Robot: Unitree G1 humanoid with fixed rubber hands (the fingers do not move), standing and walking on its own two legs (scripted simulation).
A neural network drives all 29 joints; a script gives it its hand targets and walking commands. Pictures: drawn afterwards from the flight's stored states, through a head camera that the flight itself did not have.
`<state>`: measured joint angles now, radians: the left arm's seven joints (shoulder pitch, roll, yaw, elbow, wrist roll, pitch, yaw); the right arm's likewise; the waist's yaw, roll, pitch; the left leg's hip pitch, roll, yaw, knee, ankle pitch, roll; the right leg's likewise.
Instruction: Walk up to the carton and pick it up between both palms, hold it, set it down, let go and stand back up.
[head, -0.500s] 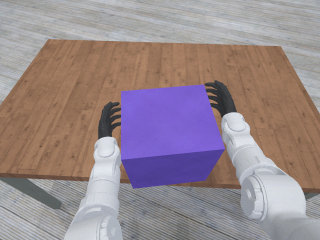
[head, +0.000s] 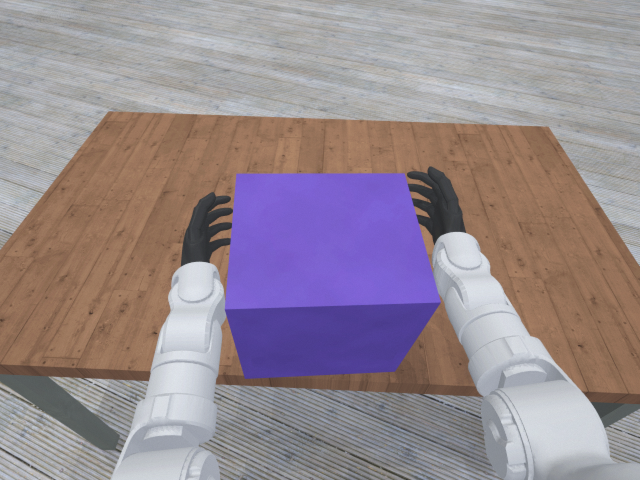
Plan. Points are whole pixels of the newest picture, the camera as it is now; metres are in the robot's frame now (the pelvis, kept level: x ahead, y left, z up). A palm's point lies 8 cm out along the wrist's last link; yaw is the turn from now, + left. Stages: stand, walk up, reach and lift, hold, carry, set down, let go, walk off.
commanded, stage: reach and lift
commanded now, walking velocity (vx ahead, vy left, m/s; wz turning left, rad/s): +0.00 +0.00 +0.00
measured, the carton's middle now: (321, 280) +0.37 +0.01 +0.03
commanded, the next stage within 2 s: hold in 1.68 s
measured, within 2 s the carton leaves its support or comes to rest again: neither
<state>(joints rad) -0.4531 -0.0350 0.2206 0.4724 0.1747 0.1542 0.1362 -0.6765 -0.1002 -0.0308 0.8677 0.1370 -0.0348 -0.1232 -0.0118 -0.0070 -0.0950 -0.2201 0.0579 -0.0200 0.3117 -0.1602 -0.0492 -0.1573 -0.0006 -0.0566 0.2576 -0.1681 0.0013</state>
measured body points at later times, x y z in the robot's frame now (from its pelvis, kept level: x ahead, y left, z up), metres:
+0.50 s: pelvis -0.02 +0.01 +0.00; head -0.04 +0.03 +0.45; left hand +0.35 +0.17 +0.14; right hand +0.36 -0.15 +0.15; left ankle +0.00 +0.15 -0.75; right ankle -0.03 -0.12 -0.75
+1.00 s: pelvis -0.03 +0.02 +0.00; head -0.06 +0.05 +0.45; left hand +0.36 +0.17 +0.17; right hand +0.36 -0.15 +0.17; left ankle +0.00 +0.15 -0.75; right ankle -0.03 -0.12 -0.75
